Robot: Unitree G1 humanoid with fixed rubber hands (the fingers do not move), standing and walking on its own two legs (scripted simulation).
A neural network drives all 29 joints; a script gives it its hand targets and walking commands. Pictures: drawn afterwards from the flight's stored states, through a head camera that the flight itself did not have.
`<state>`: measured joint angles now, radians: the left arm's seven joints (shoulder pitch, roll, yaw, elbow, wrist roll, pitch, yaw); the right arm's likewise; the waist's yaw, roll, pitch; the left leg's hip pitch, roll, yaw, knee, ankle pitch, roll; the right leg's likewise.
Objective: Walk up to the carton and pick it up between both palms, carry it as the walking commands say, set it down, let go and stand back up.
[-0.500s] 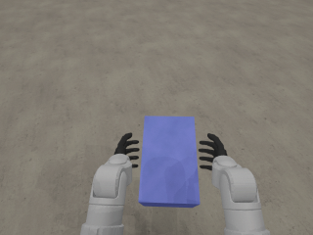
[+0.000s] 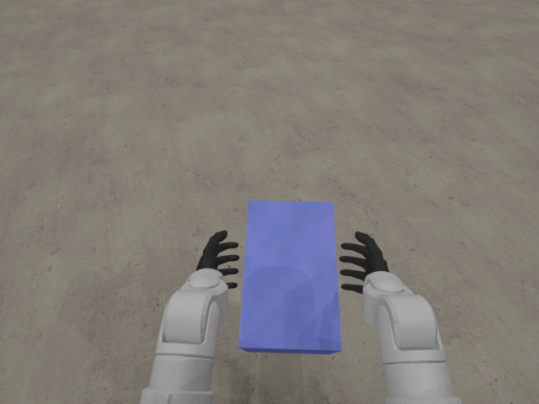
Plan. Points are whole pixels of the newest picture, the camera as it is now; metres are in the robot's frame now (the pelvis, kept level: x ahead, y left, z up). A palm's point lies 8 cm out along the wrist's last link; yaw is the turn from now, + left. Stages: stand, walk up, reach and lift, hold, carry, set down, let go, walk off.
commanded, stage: carry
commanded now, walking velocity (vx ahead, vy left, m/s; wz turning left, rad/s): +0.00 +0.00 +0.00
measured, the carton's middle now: (288, 278) +0.35 -0.01 -0.05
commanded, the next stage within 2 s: hold in 1.28 s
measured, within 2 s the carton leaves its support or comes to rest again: neither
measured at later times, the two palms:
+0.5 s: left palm (201, 283) +0.28 +0.13 +0.05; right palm (367, 285) +0.28 -0.11 +0.05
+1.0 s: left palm (195, 286) +0.28 +0.14 +0.05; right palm (362, 289) +0.27 -0.11 +0.05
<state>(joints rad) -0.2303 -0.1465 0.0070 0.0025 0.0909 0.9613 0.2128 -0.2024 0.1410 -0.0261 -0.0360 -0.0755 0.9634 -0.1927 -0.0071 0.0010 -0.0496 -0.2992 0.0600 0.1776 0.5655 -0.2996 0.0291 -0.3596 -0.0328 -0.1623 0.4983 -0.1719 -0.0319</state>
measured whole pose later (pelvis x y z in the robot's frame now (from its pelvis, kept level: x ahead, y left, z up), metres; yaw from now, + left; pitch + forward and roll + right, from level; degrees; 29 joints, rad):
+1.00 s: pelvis -0.01 +0.02 +0.00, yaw +0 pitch +2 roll -1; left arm -0.24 -0.15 0.00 0.04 0.11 0.90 0.18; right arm -0.19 0.14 -0.05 0.00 -0.10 0.90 -0.16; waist 0.01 -0.01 -0.04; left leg -0.31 0.05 0.19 0.58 -0.30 0.06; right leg -0.37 -0.05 -0.15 0.48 -0.14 -0.01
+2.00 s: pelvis -0.02 -0.01 +0.00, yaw +13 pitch -8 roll -1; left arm -0.47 -0.22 0.30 0.63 0.36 0.63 0.03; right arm -0.42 0.20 -0.33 0.50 -0.36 0.70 -0.07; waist -0.09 0.00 0.05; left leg -0.15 -0.04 -0.02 0.55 -0.26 0.04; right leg -0.16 0.01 0.00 0.51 -0.21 0.00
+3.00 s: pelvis -0.04 -0.01 -0.11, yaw +15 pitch +24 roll -1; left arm -0.66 -0.20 0.28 0.75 0.24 0.17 0.24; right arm -0.57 0.19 -0.43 0.60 -0.26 0.23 -0.13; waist -0.10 0.03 -0.08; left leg -1.21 -0.09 -0.02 1.23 -0.44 0.04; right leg -1.21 0.02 0.05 1.21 -0.43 0.04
